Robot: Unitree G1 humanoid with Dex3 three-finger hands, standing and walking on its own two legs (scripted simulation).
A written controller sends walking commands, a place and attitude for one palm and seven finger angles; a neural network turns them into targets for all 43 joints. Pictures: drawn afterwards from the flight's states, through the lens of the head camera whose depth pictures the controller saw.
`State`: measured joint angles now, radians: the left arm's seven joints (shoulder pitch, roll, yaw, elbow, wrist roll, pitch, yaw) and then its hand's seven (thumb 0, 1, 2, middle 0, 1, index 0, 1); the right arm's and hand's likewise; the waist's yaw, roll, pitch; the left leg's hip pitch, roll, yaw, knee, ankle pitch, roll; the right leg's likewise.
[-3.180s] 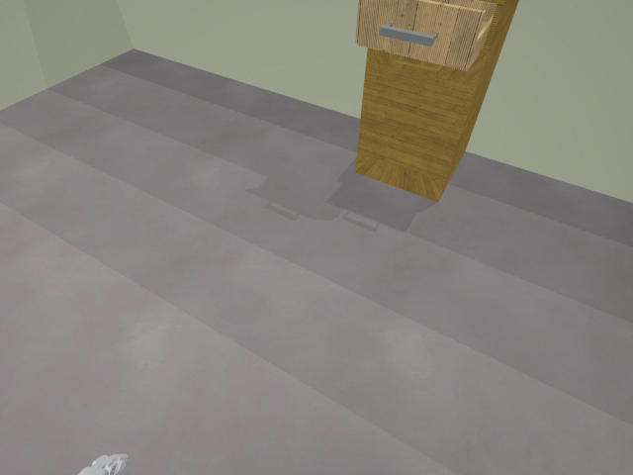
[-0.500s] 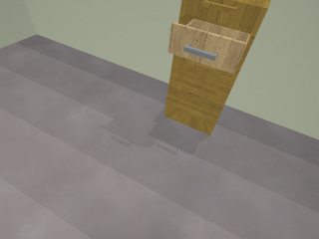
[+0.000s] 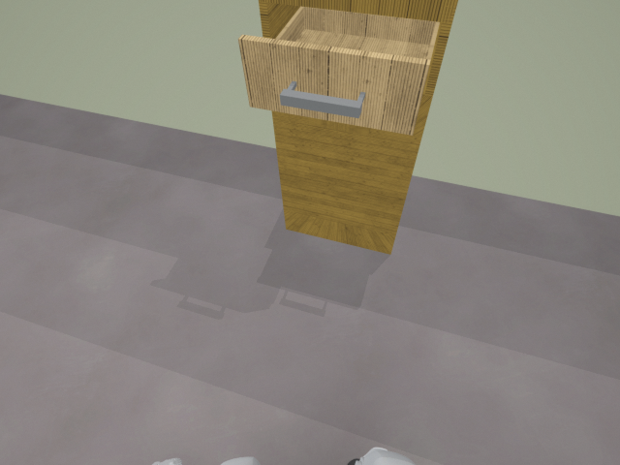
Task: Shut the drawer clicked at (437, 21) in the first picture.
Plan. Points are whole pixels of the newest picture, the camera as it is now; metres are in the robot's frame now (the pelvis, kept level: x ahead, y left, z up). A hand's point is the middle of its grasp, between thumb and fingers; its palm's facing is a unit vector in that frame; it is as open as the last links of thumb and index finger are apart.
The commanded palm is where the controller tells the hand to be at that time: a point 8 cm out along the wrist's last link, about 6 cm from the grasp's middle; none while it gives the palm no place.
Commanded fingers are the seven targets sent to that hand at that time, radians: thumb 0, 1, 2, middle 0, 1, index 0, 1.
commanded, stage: turn to face it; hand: left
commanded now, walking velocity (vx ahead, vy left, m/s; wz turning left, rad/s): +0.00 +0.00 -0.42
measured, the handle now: (323, 97) +0.78 +0.00 +0.03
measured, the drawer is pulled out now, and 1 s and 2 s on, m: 0.17 0.17 0.17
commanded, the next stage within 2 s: take the last steps up to it in 0.42 s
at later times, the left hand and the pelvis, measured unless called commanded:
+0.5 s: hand (157, 460) +0.15 +0.24 -0.16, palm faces -0.12 -0.97 -0.19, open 7.4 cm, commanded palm none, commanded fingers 0.00 0.90 0.90 -0.20 -0.30 -0.20 -0.30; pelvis +0.06 +0.05 +0.02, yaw -12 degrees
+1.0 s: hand out of the picture +0.13 +0.17 -0.15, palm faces -0.22 -0.96 -0.16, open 7.4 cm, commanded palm none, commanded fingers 0.00 0.90 0.90 -0.20 -0.30 -0.20 -0.30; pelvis +0.12 +0.01 +0.02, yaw -15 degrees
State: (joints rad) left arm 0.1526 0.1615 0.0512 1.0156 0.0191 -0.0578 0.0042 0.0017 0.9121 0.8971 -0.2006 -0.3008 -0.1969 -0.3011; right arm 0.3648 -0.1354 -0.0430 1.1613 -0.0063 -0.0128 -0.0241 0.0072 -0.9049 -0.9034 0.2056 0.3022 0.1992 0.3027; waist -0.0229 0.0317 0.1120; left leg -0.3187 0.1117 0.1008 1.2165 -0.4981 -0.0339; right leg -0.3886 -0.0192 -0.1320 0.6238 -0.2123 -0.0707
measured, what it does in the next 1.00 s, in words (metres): walks ahead: left foot, then right foot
